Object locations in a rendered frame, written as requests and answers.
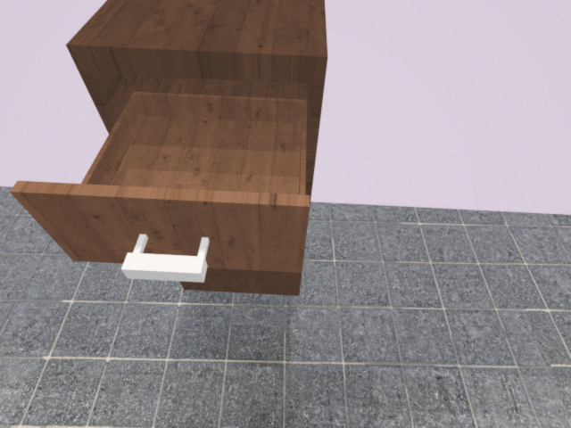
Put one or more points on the handle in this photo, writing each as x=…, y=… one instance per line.
x=139, y=265

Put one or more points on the cabinet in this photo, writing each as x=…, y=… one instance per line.
x=251, y=48

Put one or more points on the drawer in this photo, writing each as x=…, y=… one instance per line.
x=179, y=167

